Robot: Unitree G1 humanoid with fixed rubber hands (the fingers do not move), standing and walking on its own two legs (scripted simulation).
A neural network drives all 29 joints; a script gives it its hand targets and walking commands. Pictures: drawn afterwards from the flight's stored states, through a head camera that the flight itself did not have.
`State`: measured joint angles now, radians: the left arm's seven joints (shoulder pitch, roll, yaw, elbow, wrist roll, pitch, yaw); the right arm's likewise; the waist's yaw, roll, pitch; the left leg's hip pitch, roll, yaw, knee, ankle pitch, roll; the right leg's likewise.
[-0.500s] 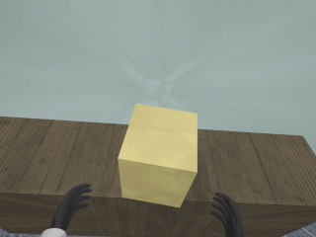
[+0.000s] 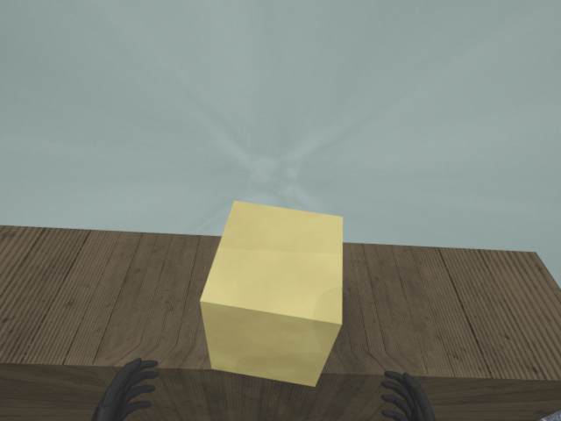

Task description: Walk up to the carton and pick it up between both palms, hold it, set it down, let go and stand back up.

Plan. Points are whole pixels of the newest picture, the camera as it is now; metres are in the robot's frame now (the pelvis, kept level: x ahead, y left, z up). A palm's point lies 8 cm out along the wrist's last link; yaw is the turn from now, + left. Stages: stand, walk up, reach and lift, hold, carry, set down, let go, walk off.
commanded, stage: set down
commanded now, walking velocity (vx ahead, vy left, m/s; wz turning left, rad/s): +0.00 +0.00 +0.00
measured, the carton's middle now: (275, 295) +0.37 +0.02 -0.08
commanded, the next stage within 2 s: let go in 0.50 s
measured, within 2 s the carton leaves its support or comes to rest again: neither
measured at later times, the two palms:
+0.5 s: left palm out of the picture +0.14 +0.23 -0.08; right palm out of the picture +0.15 -0.21 -0.08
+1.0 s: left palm (124, 418) +0.16 +0.22 -0.08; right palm out of the picture +0.14 -0.24 -0.08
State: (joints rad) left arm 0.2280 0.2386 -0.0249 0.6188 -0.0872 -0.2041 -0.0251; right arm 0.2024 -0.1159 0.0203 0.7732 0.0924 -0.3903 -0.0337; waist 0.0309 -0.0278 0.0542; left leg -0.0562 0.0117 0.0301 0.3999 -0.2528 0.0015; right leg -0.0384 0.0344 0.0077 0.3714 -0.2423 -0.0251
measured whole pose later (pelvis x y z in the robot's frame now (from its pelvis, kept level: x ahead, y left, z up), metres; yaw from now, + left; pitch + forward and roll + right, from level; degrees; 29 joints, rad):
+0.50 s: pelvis +0.00 +0.00 +0.00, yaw +0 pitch -4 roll +0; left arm 0.21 0.21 0.01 0.55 -0.01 0.05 -0.01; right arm 0.19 -0.15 0.00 0.75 0.01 -0.23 0.00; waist 0.02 -0.02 0.07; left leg -0.07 0.02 0.03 0.36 -0.23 0.00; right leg -0.05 0.04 0.00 0.33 -0.22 -0.03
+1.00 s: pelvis -0.01 -0.01 +0.00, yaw -1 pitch -4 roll +0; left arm 0.18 0.20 0.01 0.54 0.00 0.11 0.01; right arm 0.18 -0.19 -0.02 0.75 0.00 -0.22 0.03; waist 0.01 -0.02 0.06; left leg -0.09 0.02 0.04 0.39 -0.23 -0.01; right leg -0.08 0.04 0.00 0.37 -0.23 -0.04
